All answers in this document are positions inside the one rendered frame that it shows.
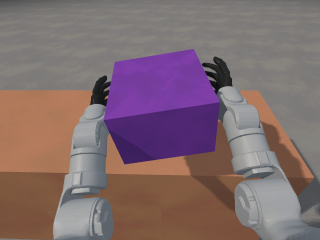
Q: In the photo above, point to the right robot hand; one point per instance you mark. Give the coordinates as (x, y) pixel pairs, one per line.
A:
(222, 75)

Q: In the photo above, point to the robot right upper arm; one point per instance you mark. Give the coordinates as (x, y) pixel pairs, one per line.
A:
(269, 206)

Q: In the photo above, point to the right robot forearm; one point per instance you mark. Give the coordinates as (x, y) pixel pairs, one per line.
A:
(251, 153)

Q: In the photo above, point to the pedestal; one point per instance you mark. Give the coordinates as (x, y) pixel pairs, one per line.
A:
(189, 197)

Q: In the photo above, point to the carton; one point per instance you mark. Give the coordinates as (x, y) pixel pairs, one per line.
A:
(161, 106)

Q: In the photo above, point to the left robot forearm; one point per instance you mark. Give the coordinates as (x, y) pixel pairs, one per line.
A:
(87, 169)

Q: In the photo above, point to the left robot hand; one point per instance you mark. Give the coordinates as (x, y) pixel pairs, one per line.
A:
(98, 93)

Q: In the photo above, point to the robot left upper arm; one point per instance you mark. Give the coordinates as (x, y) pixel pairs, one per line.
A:
(84, 219)

